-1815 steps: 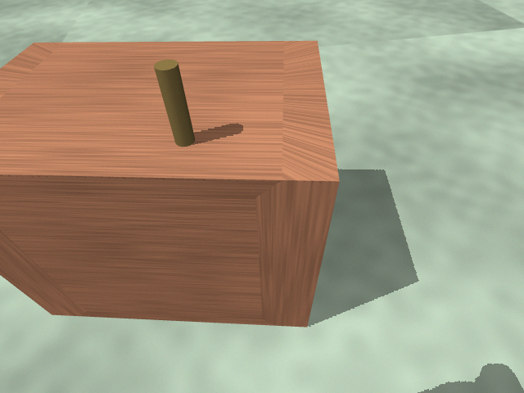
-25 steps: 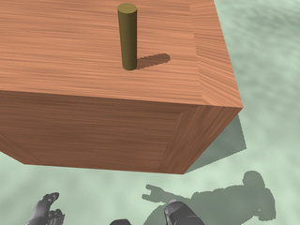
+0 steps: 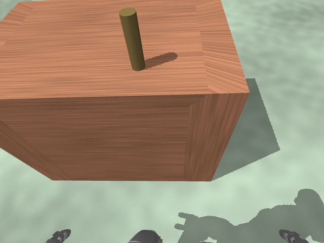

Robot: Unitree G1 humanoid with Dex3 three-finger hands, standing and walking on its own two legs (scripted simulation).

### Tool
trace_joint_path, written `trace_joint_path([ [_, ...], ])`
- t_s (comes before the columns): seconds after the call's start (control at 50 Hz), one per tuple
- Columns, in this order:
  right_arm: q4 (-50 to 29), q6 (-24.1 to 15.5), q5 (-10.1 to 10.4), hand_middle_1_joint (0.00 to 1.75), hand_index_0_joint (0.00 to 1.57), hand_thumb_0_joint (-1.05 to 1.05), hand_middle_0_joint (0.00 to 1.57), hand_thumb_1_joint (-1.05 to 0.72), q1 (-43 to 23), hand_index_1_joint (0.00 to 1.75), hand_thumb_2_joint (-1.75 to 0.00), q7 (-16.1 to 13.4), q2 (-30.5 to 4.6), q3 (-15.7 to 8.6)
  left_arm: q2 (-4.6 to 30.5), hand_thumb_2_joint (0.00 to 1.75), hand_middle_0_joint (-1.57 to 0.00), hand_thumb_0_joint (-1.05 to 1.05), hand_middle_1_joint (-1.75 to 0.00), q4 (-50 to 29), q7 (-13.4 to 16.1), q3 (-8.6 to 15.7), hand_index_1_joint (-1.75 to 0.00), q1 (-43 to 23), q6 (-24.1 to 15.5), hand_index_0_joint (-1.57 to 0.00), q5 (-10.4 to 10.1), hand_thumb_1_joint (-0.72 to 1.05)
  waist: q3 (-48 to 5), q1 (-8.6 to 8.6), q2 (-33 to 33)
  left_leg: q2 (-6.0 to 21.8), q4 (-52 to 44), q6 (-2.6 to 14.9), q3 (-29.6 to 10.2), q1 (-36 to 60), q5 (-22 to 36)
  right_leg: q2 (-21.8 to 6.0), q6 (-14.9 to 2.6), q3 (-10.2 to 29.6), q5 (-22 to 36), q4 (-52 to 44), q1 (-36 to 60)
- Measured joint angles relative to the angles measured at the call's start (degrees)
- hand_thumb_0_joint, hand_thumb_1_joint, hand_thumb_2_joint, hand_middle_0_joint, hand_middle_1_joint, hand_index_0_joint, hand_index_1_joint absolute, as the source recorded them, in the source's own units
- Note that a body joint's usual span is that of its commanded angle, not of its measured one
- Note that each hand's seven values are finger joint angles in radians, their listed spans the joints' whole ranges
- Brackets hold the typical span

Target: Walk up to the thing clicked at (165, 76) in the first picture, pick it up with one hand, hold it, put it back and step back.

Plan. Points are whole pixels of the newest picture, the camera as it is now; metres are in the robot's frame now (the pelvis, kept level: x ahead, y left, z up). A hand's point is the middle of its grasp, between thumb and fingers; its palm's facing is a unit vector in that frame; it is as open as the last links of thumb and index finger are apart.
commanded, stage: step back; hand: left
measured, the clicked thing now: (133, 42) +0.64 +0.12 +0.12
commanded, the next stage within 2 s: none
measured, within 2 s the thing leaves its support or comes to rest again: neither
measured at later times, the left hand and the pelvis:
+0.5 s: hand out of the picture -0.07 +0.29 -0.17, palm faces +0.00 -0.93 -0.36, open 7.4 cm; pelvis -0.14 +0.01 +0.00, yaw -1 degrees
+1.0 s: hand out of the picture -0.17 +0.24 -0.14, palm faces +0.04 -0.90 -0.43, open 7.4 cm; pelvis -0.30 -0.04 -0.01, yaw +4 degrees
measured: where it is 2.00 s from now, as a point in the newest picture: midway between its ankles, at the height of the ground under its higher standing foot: outside the picture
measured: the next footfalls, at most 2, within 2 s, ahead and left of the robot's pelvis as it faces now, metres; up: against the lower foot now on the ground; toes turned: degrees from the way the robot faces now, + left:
left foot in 0.18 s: -0.03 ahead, +0.14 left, +0.00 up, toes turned +1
right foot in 0.64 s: -0.20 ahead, -0.14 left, +0.00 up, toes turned +0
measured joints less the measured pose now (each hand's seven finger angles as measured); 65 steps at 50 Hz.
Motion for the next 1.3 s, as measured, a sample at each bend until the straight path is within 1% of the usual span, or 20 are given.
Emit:
trace_joint_path([
  [0.06,-0.42,-0.4,-0.14,0.3,0.21,0.01,0.2,-0.9,0.73,0.3,-0.9,-0.4,-1.3,-0.14,-0.19,0.9,-0.21,0.0,-0.3,-1.98,0.23,-0.22,-0.3,-1.13,-0.08,-0.2,0.38,0.9,0.34,-0.1,0.64,1.04,-2.03,-0.86,-0.72,1.58,-0.01,-0.27,0.37,-0.85,1.65,-0.49,-1.9],
  [0.14,-0.35,-0.8,-0.49,0.3,0.21,0.01,0.2,-0.9,1.47,0.3,-0.9,-0.77,-1.89,-0.52,-0.04,0.9,-0.21,0.0,-0.3,-4.47,0.43,-0.45,-0.3,-2.61,-0.16,-0.2,0.43,0.9,1.51,-0.72,0.59,4.06,-15.35,-1.31,2.36,5.86,0.66,-1.1,1.2,-2.67,2.43,1.47,-4.4],
  [0.18,-0.27,-1.18,-0.83,0.3,0.21,0.01,0.2,-0.9,1.89,0.3,-0.9,-0.61,-1.66,-0.64,0.52,0.9,-0.21,0.0,-0.3,-5.22,0.24,-0.61,-0.3,-2.99,0.23,-0.2,0.14,0.9,1.91,-1.04,0.01,5.19,-24.64,-0.79,4.0,8.89,5.5,-1.53,1.85,-3.5,1.93,4.12,-5.86],
  [0.22,0.41,-1.4,-1.42,0.3,0.21,0.01,0.2,-0.9,1.49,0.3,-0.9,-0.44,0.1,-0.79,1.84,0.9,-0.21,0.0,-0.3,-4.82,0.04,-0.32,-0.3,-3.5,1.01,-0.2,-0.19,0.9,3.3,-0.41,-3.57,3.5,-27.06,0.46,5.89,10.36,10.35,-3.21,2.28,-1.87,1.43,7.03,-6.65],
  [0.26,0.3,-1.33,-2.14,0.3,0.21,0.01,0.2,-0.9,2.01,0.3,-0.9,0.31,1.3,-0.25,2.12,0.9,-0.21,0.0,-0.3,-3.53,0.17,0.15,-0.3,-2.69,1.91,-0.2,-0.32,0.9,2.46,-0.12,-4.77,3.84,-26.54,1.18,6.75,9.94,10.41,-0.54,1.5,1.68,-7.18,12.43,-8.3],
  [0.3,0.18,-1.37,-2.52,0.3,0.21,0.01,0.2,-0.9,2.77,0.3,-0.9,0.76,1.74,0.13,1.95,0.9,-0.21,0.0,-0.3,-1.96,0.28,0.42,-0.3,-1.83,2.66,-0.2,-0.14,0.9,1.09,-1.5,-3.5,5.56,-26.91,1.48,5.17,9.04,11.34,3.92,1.25,3.73,-13.78,23.41,-10.2],
  [0.34,0.32,-1.26,-2.79,0.3,0.21,0.01,0.2,-0.9,3.11,0.3,-0.9,0.71,2.2,0.42,2.23,0.9,-0.21,0.0,-0.3,-1.37,0.08,0.83,-0.3,-0.69,2.77,-0.2,-0.51,0.9,-0.13,-1.42,-3.33,6.78,-29.51,1.26,4.88,8.71,13.58,6.62,1.04,5.7,-13.69,32.38,-11.34],
  [0.4,-0.08,-1.45,-2.58,0.3,0.21,0.01,0.2,-0.9,2.43,0.3,-0.9,0.5,2.36,0.25,2.93,0.9,-0.21,0.0,-0.3,-1.24,-0.33,1.47,-0.3,1.23,2.21,-0.2,-0.65,0.9,-0.83,-0.35,-3.71,7.85,-32.64,0.93,5.74,7.61,16.69,7.34,1.83,7.53,-11.39,38.54,-10.73],
  [0.54,-3.72,-2.07,-1.96,0.3,0.21,0.01,0.2,-0.9,-1.25,0.3,-0.9,0.09,1.73,-0.38,4.3,0.9,-0.2,0.0,-0.3,0.36,-0.31,1.85,-0.3,4.31,2.29,-0.2,-0.03,0.9,1.18,0.59,-4.05,9.6,-32.14,0.34,8.4,3.45,20.17,2.76,4.75,6.25,-13.0,25.23,-2.64],
  [0.62,-4.88,-1.08,-2.17,0.3,0.21,0.01,0.2,-0.9,-2.86,0.3,-0.9,0.32,0.15,-0.52,3.79,0.9,-0.2,0.0,-0.3,1.38,-1.04,1.3,-0.3,4.85,1.71,-0.2,-0.07,0.9,1.3,0.74,-2.54,10.97,-28.83,-0.87,9.53,-0.15,20.9,-0.27,3.22,1.61,-10.29,8.48,3.24],
  [0.66,-4.36,-0.37,-1.91,0.3,0.21,0.01,0.2,-0.9,-3.34,0.3,-0.9,0.28,-1.54,-1.07,1.96,0.9,-0.2,0.0,-0.3,2.51,-1.37,1.25,-0.3,4.33,1.28,-0.2,0.25,0.9,1.83,-0.06,1.49,12.74,-26.84,-0.9,7.46,-1.67,21.14,1.52,2.26,-0.75,-9.12,5.64,4.53],
  [0.7,-3.29,0.4,-1.44,0.3,0.21,0.01,0.2,-0.9,-1.86,0.3,-0.9,-0.32,-1.93,-1.64,0.84,0.9,-0.2,0.0,-0.3,2.08,-2.01,0.73,-0.3,5.23,1.23,-0.2,0.88,0.9,0.37,-0.38,2.67,9.9,-21.92,-0.48,3.8,-3.9,10.85,1.17,1.62,-1.75,-8.46,6.57,3.34],
  [0.74,-1.79,0.85,-1.17,0.3,0.21,0.01,0.2,-0.9,-0.11,0.3,-0.9,-0.74,-1.51,-1.68,0.64,0.9,-0.21,0.0,-0.3,1.44,-2.07,0.37,-0.3,6.35,1.35,-0.2,1.08,0.9,-1.33,1.35,0.73,5.45,-12.15,-0.54,2.8,-5.68,3.9,-0.83,0.98,0.16,-7.41,6.53,1.93],
  [0.84,-0.7,-0.19,-0.75,0.3,0.21,0.01,0.2,-0.9,4.03,0.3,-0.9,-0.99,-2.01,-1.13,-0.04,0.9,-0.21,0.0,-0.3,0.21,-1.02,0.42,-0.3,5.28,1.46,-0.21,1.26,0.9,-2.87,-0.01,1.06,0.55,0.64,-0.55,-0.02,-5.09,4.12,-2.23,1.04,-1.1,-2.74,2.12,0.26],
  [0.96,0.54,-0.5,-1.5,0.3,0.21,0.01,0.2,-0.9,6.22,0.3,-0.9,-1.17,-0.28,-0.38,1.04,0.9,-0.21,0.0,-0.3,-4.85,0.69,0.67,-0.3,-0.17,0.51,-0.2,1.0,0.9,-0.13,-1.36,0.48,2.94,-11.25,-1.16,4.04,3.42,0.46,-2.11,0.26,-5.31,-1.0,4.4,-3.71],
  [1.02,0.41,-1.15,-1.68,0.3,0.21,0.01,0.2,-0.9,6.37,0.3,-0.9,-0.64,0.86,-0.12,1.82,0.9,-0.21,0.0,-0.3,-6.34,0.74,0.21,-0.3,-2.72,0.79,-0.2,0.39,0.9,1.07,-1.92,-1.08,4.34,-24.52,0.0,6.58,8.7,6.81,-2.83,0.47,-7.1,-1.14,7.85,-6.39],
  [1.06,0.82,-1.36,-1.99,0.3,0.21,0.01,0.2,-0.9,5.48,0.3,-0.9,-0.4,2.43,-0.15,2.53,0.9,-0.21,0.0,-0.3,-5.89,0.6,0.2,-0.3,-4.37,1.49,-0.2,-0.01,0.9,2.6,-1.35,-4.75,2.53,-26.41,1.45,8.12,9.54,10.05,-4.36,0.55,-5.15,-1.12,10.68,-7.7],
  [1.12,0.23,-1.2,-2.43,0.3,0.21,0.01,0.2,-0.9,5.13,0.3,-0.9,0.22,2.25,0.47,1.36,0.9,-0.2,0.0,-0.3,-4.28,0.56,-0.1,-0.3,-4.08,2.52,-0.2,-0.38,0.9,1.7,-2.01,-3.81,4.32,-25.1,2.23,7.26,7.73,10.7,0.75,0.9,-0.54,-13.96,23.06,-10.38],
  [1.2,-0.61,-1.04,-2.87,0.3,0.21,0.01,0.21,-0.9,3.5,0.3,-0.9,-0.18,1.84,0.42,1.22,0.9,-0.21,0.0,-0.3,-2.58,0.0,-0.16,-0.3,-1.78,2.74,-0.2,-0.82,0.9,-0.69,-1.7,-2.98,7.01,-28.64,1.75,7.1,6.12,14.65,5.19,1.3,4.87,-14.81,37.79,-11.15],
  [1.3,-3.13,-0.95,-2.61,0.3,0.21,0.01,0.2,-0.9,-0.42,0.3,-0.9,0.08,0.77,-0.07,2.44,0.9,-0.21,0.0,-0.3,-0.76,0.03,0.19,-0.3,0.77,1.59,-0.2,-0.62,0.9,-0.44,-0.26,-2.85,9.29,-30.29,1.18,8.11,2.69,18.67,2.45,3.64,4.25,-14.23,29.61,-4.56],
])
